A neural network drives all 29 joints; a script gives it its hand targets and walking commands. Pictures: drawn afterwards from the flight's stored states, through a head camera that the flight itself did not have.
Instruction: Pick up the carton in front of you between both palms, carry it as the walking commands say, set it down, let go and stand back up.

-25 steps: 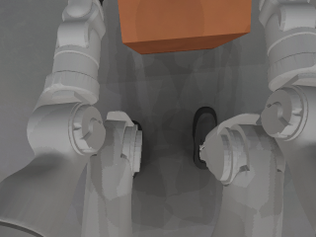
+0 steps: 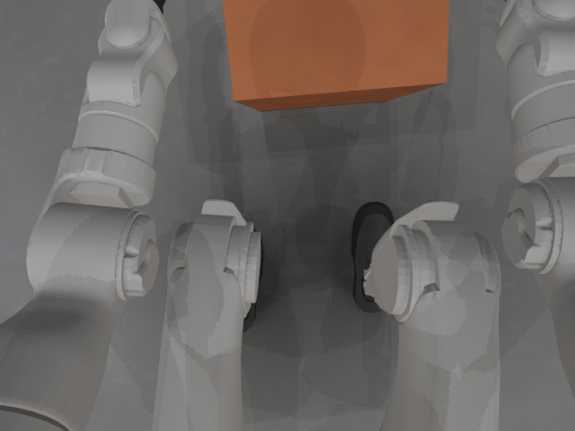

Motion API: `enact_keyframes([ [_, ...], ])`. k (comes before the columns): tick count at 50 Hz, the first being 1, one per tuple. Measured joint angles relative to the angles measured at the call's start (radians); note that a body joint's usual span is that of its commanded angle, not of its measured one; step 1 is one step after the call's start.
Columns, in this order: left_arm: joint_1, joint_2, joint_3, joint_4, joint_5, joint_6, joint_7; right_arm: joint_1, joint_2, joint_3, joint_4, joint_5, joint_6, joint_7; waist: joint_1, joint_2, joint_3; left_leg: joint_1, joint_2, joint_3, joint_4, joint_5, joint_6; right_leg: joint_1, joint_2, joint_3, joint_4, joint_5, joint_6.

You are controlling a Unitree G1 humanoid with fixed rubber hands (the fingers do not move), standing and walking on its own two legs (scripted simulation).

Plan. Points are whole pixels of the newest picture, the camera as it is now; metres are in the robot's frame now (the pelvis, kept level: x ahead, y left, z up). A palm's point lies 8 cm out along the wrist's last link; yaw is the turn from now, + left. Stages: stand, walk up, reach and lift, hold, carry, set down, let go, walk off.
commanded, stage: set down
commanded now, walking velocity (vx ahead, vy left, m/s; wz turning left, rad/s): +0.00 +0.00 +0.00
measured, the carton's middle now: (324, 18) +0.54 -0.04 -0.25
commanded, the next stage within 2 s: let go in 0.90 s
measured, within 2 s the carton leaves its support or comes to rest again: neither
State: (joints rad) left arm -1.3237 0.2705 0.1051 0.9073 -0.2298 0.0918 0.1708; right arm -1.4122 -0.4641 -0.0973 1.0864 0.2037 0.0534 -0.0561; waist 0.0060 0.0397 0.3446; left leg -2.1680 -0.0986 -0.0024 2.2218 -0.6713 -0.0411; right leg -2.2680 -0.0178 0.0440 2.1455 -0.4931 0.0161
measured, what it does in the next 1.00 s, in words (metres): rises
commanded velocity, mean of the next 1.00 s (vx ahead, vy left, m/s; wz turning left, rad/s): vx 0.00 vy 0.00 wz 0.00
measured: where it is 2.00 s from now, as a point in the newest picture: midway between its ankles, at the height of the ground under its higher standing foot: (304, 286)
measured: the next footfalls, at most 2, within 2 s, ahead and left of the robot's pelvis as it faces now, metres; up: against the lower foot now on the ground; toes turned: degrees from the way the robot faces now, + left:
none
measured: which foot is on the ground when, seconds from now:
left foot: down 0.00-1.00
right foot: down 0.00-1.00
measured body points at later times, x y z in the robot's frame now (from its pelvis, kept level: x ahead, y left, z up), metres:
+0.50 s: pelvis +0.01 -0.01 +0.12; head +0.34 -0.04 +0.43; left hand +0.55 +0.15 +0.01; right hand +0.56 -0.24 +0.00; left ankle +0.09 +0.12 -0.34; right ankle +0.13 -0.13 -0.34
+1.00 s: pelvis +0.04 -0.02 +0.26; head +0.34 -0.05 +0.59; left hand +0.55 +0.16 +0.15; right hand +0.55 -0.25 +0.15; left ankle +0.09 +0.12 -0.34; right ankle +0.13 -0.13 -0.34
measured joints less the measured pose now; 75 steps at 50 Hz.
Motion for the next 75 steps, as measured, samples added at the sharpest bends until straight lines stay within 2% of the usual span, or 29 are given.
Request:
enact_keyframes([
  [3,0.033,-0.028,0.03,-0.02,0.033,0.022,0.009,0.036,0.016,-0.024,-0.024,-0.028,0.026,0.002,0.001,-0.004,-0.067,0.023,0.005,0.002,-0.057,0.007,0.006,0.024,0.003,0.003,-0.054,0.003,0.002],
  [11,0.062,-0.059,0.112,0.019,0.11,0.041,-0.007,0.062,0.041,-0.081,0.017,-0.092,0.046,0.023,0.006,-0.022,-0.23,0.062,0.016,0.004,-0.229,0.049,0.008,0.064,0.008,0.006,-0.216,0.034,-0.002],
  [16,0.08,-0.058,0.129,-0.003,0.123,0.047,-0.017,0.079,0.053,-0.103,-0.008,-0.122,0.054,0.028,0.01,-0.026,-0.282,0.086,0.02,-0.002,-0.313,0.07,0.004,0.089,0.009,0.002,-0.295,0.049,-0.008],
  [28,0.196,-0.058,0.147,-0.139,0.128,0.088,-0.04,0.195,0.082,-0.116,-0.183,-0.146,0.121,0.042,0.015,-0.035,-0.36,0.217,0.039,-0.016,-0.529,0.108,-0.002,0.22,0.02,-0.009,-0.503,0.08,-0.02],
  [44,0.297,-0.076,0.202,-0.129,0.185,0.057,-0.106,0.291,0.139,-0.161,-0.199,-0.214,0.112,0.075,0.018,-0.042,-0.441,0.479,0.053,-0.027,-0.896,0.215,-0.001,0.491,0.023,-0.014,-0.859,0.166,-0.026],
  [50,0.338,-0.088,0.216,-0.127,0.235,0.045,-0.132,0.334,0.162,-0.183,-0.205,-0.265,0.103,0.08,0.017,-0.04,-0.443,0.579,0.058,-0.031,-1.025,0.26,0.001,0.595,0.023,-0.016,-0.989,0.207,-0.026],
  [54,0.434,-0.098,0.199,-0.169,0.281,0.043,-0.159,0.44,0.195,-0.184,-0.267,-0.312,0.106,0.07,0.013,-0.037,-0.443,0.665,0.062,-0.034,-1.105,0.279,0.004,0.684,0.024,-0.019,-1.069,0.223,-0.026],
  [58,0.594,-0.099,0.158,-0.235,0.303,0.038,-0.188,0.615,0.231,-0.164,-0.365,-0.324,0.103,0.061,0.01,-0.032,-0.431,0.79,0.066,-0.037,-1.192,0.292,0.008,0.81,0.026,-0.02,-1.155,0.233,-0.025],
  [64,0.824,-0.086,0.103,-0.3,0.278,0.006,-0.217,0.861,0.249,-0.117,-0.46,-0.285,0.067,0.067,0.008,-0.024,-0.418,1.001,0.071,-0.038,-1.315,0.304,0.016,1.02,0.026,-0.019,-1.271,0.24,-0.022],
  [75,1.151,-0.09,0.02,-0.322,0.232,-0.086,-0.227,1.207,0.26,-0.042,-0.494,-0.237,-0.032,0.083,0.014,-0.019,-0.427,1.357,0.076,-0.046,-1.492,0.318,0.028,1.38,0.025,-0.026,-1.443,0.245,-0.015],
])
